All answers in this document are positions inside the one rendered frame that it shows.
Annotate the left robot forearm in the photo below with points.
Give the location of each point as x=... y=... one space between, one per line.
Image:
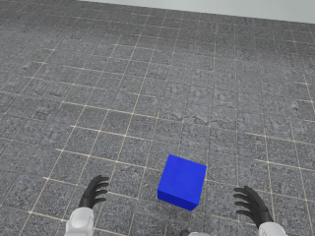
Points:
x=81 y=222

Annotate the robot right hand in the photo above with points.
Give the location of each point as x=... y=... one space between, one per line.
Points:
x=258 y=211

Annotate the right robot forearm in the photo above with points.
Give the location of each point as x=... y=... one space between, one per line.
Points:
x=271 y=229

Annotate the carton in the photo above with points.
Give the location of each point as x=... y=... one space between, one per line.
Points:
x=181 y=182

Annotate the robot left hand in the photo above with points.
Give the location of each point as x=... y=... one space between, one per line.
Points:
x=88 y=198

